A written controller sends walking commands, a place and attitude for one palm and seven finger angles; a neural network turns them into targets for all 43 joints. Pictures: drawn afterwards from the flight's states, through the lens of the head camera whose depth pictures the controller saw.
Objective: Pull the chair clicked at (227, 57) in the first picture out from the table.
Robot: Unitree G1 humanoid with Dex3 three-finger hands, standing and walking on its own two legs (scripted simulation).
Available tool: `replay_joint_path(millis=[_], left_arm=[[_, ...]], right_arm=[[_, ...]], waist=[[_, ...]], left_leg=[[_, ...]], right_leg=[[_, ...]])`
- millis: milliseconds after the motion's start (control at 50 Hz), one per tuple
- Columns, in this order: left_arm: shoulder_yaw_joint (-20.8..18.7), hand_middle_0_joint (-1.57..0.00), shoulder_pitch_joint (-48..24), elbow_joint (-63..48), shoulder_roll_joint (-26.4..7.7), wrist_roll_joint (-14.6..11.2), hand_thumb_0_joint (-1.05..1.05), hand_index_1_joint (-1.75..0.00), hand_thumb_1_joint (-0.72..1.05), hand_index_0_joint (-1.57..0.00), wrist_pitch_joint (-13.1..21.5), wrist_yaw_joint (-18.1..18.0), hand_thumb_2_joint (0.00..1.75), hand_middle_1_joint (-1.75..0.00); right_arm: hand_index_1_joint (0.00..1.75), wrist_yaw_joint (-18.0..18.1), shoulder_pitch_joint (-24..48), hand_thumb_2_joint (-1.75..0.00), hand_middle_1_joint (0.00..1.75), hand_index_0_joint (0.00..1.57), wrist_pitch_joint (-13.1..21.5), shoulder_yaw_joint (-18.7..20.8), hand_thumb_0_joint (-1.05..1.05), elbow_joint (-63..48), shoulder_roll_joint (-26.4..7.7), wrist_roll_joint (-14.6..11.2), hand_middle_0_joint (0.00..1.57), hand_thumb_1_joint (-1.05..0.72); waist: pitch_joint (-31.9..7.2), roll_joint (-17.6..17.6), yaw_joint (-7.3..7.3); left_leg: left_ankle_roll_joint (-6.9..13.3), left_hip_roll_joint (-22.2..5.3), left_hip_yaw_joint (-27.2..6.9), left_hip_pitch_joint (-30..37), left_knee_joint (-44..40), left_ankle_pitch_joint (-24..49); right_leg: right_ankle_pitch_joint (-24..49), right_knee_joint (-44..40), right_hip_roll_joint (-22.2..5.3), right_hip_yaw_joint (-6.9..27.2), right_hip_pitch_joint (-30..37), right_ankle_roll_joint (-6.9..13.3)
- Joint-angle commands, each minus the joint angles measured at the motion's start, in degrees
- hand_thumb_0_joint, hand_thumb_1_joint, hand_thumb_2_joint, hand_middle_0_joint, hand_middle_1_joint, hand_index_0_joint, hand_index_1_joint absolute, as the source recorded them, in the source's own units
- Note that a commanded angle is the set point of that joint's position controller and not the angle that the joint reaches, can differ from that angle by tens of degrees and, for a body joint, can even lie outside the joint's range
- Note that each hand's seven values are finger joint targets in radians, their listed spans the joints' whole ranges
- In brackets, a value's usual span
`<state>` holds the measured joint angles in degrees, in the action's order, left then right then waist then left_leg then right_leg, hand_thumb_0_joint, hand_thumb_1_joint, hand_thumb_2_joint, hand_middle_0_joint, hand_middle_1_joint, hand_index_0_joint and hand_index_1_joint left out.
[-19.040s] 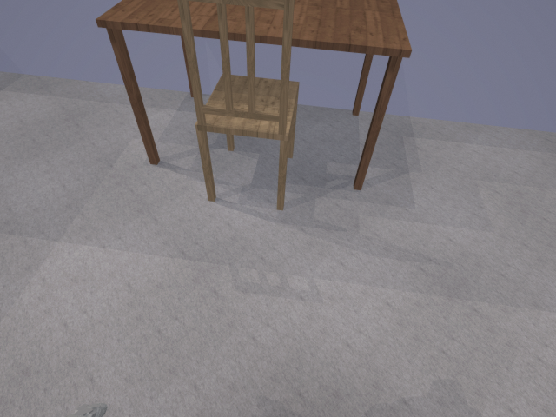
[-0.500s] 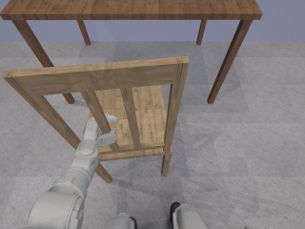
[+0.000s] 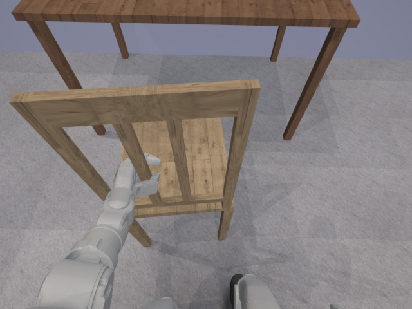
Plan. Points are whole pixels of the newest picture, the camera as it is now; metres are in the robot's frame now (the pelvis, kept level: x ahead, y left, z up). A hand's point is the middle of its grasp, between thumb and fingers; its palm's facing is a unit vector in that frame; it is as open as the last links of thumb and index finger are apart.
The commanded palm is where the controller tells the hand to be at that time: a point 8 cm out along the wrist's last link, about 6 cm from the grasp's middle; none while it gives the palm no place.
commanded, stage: step backward, pulling the chair out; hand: left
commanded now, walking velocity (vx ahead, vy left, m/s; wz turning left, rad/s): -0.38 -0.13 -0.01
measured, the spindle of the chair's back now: (143, 171) +0.39 +0.15 -0.04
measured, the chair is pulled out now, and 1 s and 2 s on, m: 0.40 0.50 0.57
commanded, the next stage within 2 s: stop walking, hand still on the chair in 1.50 s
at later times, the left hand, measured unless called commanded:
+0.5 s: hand (152, 202) +0.33 +0.13 -0.06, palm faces +0.03 -0.98 -0.21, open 5.8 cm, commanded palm +0.34 +0.17 -0.05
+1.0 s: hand (146, 223) +0.28 +0.13 -0.05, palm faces +0.04 -0.98 -0.20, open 5.8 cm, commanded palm +0.29 +0.18 -0.06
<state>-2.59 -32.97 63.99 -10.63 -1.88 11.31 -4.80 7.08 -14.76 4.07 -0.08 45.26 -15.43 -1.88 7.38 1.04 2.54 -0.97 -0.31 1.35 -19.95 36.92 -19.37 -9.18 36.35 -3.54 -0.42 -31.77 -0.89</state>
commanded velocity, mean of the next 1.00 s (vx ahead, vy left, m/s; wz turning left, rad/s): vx -0.32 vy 0.01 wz -0.01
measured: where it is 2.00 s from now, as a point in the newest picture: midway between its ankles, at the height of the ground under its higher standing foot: outside the picture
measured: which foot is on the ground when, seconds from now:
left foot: down 0.00-0.86, up 0.88-1.00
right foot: up 0.00-0.02, down 0.04-1.00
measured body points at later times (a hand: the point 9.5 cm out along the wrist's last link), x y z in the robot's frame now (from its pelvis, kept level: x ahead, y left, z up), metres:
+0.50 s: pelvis -0.05 -0.02 -0.01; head +0.03 -0.03 +0.43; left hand +0.32 +0.18 -0.04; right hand +0.02 -0.28 -0.14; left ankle -0.01 +0.14 -0.72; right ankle +0.06 -0.14 -0.72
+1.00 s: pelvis -0.08 -0.01 +0.00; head -0.03 -0.02 +0.44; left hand +0.27 +0.18 -0.04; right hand -0.01 -0.28 -0.14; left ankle -0.09 +0.12 -0.71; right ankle +0.06 -0.14 -0.72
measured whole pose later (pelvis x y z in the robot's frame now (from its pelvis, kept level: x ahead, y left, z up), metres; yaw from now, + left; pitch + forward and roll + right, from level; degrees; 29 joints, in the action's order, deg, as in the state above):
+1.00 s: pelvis -0.08 -0.01 +0.00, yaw -1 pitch +0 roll +2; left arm -4.6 -29.2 65.5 -10.3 -2.3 10.7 -4.8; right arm 5.7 -15.2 3.4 -1.2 45.8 -15.7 -2.1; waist 5.3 -0.2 3.0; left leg -1.2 -0.1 1.3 -20.9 47.1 -29.0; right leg -5.7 34.8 -4.1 -1.2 -29.7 -0.4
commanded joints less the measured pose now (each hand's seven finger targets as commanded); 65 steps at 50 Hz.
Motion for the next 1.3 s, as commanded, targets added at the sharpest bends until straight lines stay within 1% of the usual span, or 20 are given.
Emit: replay_joint_path(millis=[0,60,100,140,220,300,360,460,520,680,780,840,860,980,1040,1060,1140,1180,1220,1280], left_arm=[[-0.75,-0.50,-24.08,-12.95,-8.38,0.91,0.00,-1.45,0.90,-0.50,4.72,-0.92,0.90,-1.45],[-1.30,-0.50,-23.01,-11.53,-9.86,1.39,0.00,-1.45,0.90,-0.50,4.96,-1.05,0.90,-1.45],[-2.80,-0.50,-21.68,-9.74,-12.61,0.95,0.00,-1.45,0.90,-0.50,4.64,-1.53,0.90,-1.45],[-2.78,-0.50,-18.00,-7.05,-14.08,0.34,0.00,-1.45,0.90,-0.50,2.92,-1.21,0.90,-1.45],[-3.18,-0.50,-19.98,-8.76,-13.81,0.55,0.00,-1.45,0.90,-0.50,1.84,-1.21,0.90,-1.45],[-1.62,-0.50,-23.18,-12.74,-10.89,0.23,0.00,-1.45,0.90,-0.50,3.30,-1.33,0.90,-1.45],[-2.09,-0.50,-22.64,-13.63,-11.21,0.11,0.00,-1.45,0.90,-0.50,3.96,-1.31,0.90,-1.45],[-2.69,-0.50,-18.99,-10.40,-14.67,0.16,0.00,-1.45,0.90,-0.50,4.09,-1.69,0.90,-1.45],[-3.16,-0.50,-18.51,-7.84,-14.50,0.71,0.00,-1.45,0.90,-0.50,3.96,-1.57,0.90,-1.45],[-0.31,-0.50,-20.70,-12.27,-9.45,-1.23,0.00,-1.45,0.90,-0.50,4.31,-0.89,0.90,-1.45],[-0.81,-0.50,-17.65,-10.82,-10.50,-0.77,0.00,-1.45,0.90,-0.50,2.51,-0.21,0.90,-1.45],[-2.43,-0.50,-12.13,-7.42,-14.33,-0.43,0.00,-1.45,0.90,-0.50,0.83,-0.75,0.90,-1.45],[-2.31,-0.50,-11.68,-6.84,-13.88,0.27,0.00,-1.45,0.90,-0.50,0.59,-0.63,0.90,-1.45],[-2.93,-0.50,-12.15,-5.66,-11.55,0.38,0.00,-1.45,0.90,-0.50,1.93,-0.07,0.90,-1.45],[-0.99,-0.50,-20.42,-13.13,-8.94,-0.09,0.00,-1.45,0.90,-0.50,3.42,0.26,0.90,-1.45],[-0.50,-0.50,-21.27,-14.31,-8.30,0.27,0.00,-1.45,0.90,-0.50,3.39,0.07,0.90,-1.45],[0.27,-0.50,-17.91,-9.97,-7.44,0.49,0.00,-1.45,0.90,-0.50,2.42,0.21,0.90,-1.45],[0.31,-0.50,-17.85,-9.94,-7.43,1.47,0.00,-1.45,0.90,-0.50,3.00,0.29,0.90,-1.45],[-0.96,-0.50,-17.52,-9.68,-10.03,0.60,0.00,-1.45,0.90,-0.50,2.57,-0.33,0.90,-1.45],[-2.27,-0.50,-16.37,-8.88,-12.55,-0.27,0.00,-1.45,0.90,-0.50,1.41,-0.71,0.90,-1.45]], right_arm=[[0.30,0.09,-3.74,-0.90,0.30,0.20,1.22,3.39,0.00,-3.55,-7.24,0.64,0.20,-0.90],[0.30,-0.65,-5.47,-0.90,0.30,0.20,0.62,3.86,0.00,-2.48,-7.66,0.46,0.20,-0.90],[0.30,-0.06,-4.48,-0.90,0.30,0.20,0.50,4.16,0.00,-2.25,-7.55,-0.19,0.20,-0.90],[0.30,0.02,-3.17,-0.90,0.30,0.20,0.87,3.22,0.00,-2.13,-7.39,-0.67,0.20,-0.90],[0.30,0.80,-3.13,-0.90,0.30,0.20,0.49,2.39,0.00,-2.15,-7.99,-0.59,0.20,-0.90],[0.30,0.69,0.62,-0.90,0.30,0.20,0.18,2.56,0.00,-6.27,-7.85,-0.33,0.20,-0.90],[0.30,0.66,-1.65,-0.90,0.30,0.20,0.43,3.13,0.00,-5.86,-7.50,-0.42,0.20,-0.90],[0.30,0.40,-4.51,-0.90,0.30,0.20,0.74,3.46,0.00,-4.02,-7.36,-0.94,0.20,-0.90],[0.30,0.05,-4.31,-0.90,0.30,0.20,1.18,2.35,0.00,-2.66,-6.89,-0.66,0.20,-0.90],[0.30,0.94,-1.10,-0.90,0.30,0.20,1.25,2.20,0.00,-7.15,-8.23,-1.20,0.20,-0.90],[0.30,0.69,-2.09,-0.90,0.30,0.20,1.39,2.45,0.00,-6.54,-8.19,-0.96,0.20,-0.90],[0.30,0.03,-4.88,-0.90,0.30,0.20,0.71,3.20,0.00,-4.94,-7.49,-0.74,0.20,-0.90],[0.30,-0.51,-4.14,-0.90,0.30,0.20,0.83,2.58,0.00,-4.75,-6.87,-0.22,0.20,-0.90],[0.30,0.06,-5.14,-0.90,0.30,0.20,1.63,0.78,0.00,-3.23,-6.70,-0.18,0.20,-0.90],[0.30,0.59,-2.38,-0.90,0.30,0.20,1.12,1.46,0.00,-5.68,-7.69,0.11,0.20,-0.90],[0.30,0.56,-1.54,-0.90,0.30,0.20,0.99,1.35,0.00,-6.16,-6.60,0.71,0.20,-0.90],[0.30,-1.18,-4.78,-0.90,0.30,0.20,0.75,2.99,0.00,-4.57,-8.10,0.43,0.20,-0.90],[0.30,-1.55,-4.54,-0.90,0.30,0.20,0.78,2.87,0.00,-4.77,-7.69,0.41,0.20,-0.90],[0.30,-1.11,-4.66,-0.90,0.30,0.20,0.26,3.23,0.00,-4.35,-8.21,-0.33,0.20,-0.90],[0.30,-0.16,-2.77,-0.90,0.30,0.20,-0.48,2.67,0.00,-4.50,-7.72,-0.60,0.20,-0.90]], waist=[[-24.51,-9.42,-0.39],[-27.41,-6.31,0.71],[-31.54,2.00,0.94],[-28.07,1.67,-0.44],[-29.95,4.54,0.12],[-23.05,-12.81,-1.56],[-26.06,-7.07,-1.01],[-25.71,6.73,-0.63],[-26.19,8.32,-0.48],[-21.30,-11.40,-1.95],[-18.07,-6.38,-1.76],[-18.37,13.84,-2.04],[-19.48,12.21,-2.36],[-18.32,6.64,-1.05],[-18.08,-16.55,-2.28],[-18.39,-17.63,-1.94],[-21.34,-4.97,-1.41],[-22.24,-8.52,-0.22],[-25.82,-2.40,0.06],[-27.54,-1.72,-0.27]], left_leg=[[4.45,-16.85,-10.47,12.76,-3.74,49.65],[0.12,-13.11,-6.71,9.54,2.87,45.48],[-2.61,-6.78,-4.48,3.41,8.56,15.69],[-2.40,-3.64,-5.90,-0.68,8.60,-9.83],[-0.72,-4.69,-4.90,4.39,-5.50,3.46],[4.74,-14.78,-10.86,-5.89,-14.39,8.88],[3.76,-13.90,-8.45,-0.33,-7.04,21.73],[-0.78,-2.40,-2.07,1.41,4.27,-8.82],[-0.56,-1.30,-3.10,4.76,6.06,-7.94],[7.57,-16.90,-12.35,-9.35,-14.82,-4.49],[4.37,-12.07,-6.73,-8.99,-6.26,-3.81],[-0.30,-0.12,-0.73,-1.11,14.14,-13.81],[-0.39,0.68,-1.23,1.91,20.41,-13.13],[0.66,-1.94,-0.83,7.20,-9.84,-4.46],[7.99,-18.15,-14.88,3.46,-19.68,13.36],[9.09,-19.79,-15.57,4.23,-17.02,23.13],[4.67,-16.36,-10.14,19.62,-0.42,54.30],[1.04,-13.05,-6.51,13.58,1.83,46.09],[-1.01,-10.80,-5.68,9.36,1.54,33.01],[-1.18,-8.73,-4.91,7.71,-1.65,17.94]], right_leg=[[6.07,1.97,-1.25,1.71,14.30,1.66],[31.52,-3.98,-4.72,5.44,23.41,4.20],[45.39,-5.27,-12.91,12.95,28.44,8.19],[33.94,-10.08,-17.13,15.07,24.35,8.95],[17.67,-8.85,-11.90,8.75,22.04,3.43],[-5.61,4.19,-1.41,1.41,20.77,0.41],[8.26,1.84,-2.37,2.76,21.52,0.76],[-7.29,-16.14,-13.15,15.70,11.47,5.15],[-8.66,-18.76,-14.12,13.77,10.85,5.21],[-11.20,9.05,1.13,0.73,19.10,-0.03],[-11.14,-1.33,-1.67,4.63,20.36,1.03],[-32.32,-24.21,-15.72,21.96,7.02,7.13],[-33.44,-26.26,-17.38,21.81,4.20,7.83],[-11.77,-13.51,-10.61,9.31,10.52,3.96],[-9.74,9.29,0.07,0.14,10.22,-0.26],[-11.45,14.87,0.07,0.39,10.58,0.06],[5.12,-6.83,0.52,-0.80,15.60,1.66],[25.38,-8.26,-3.28,2.07,22.65,3.84],[34.26,-5.20,-7.74,8.17,26.07,6.23],[33.46,-4.96,-10.57,9.36,25.01,5.31]])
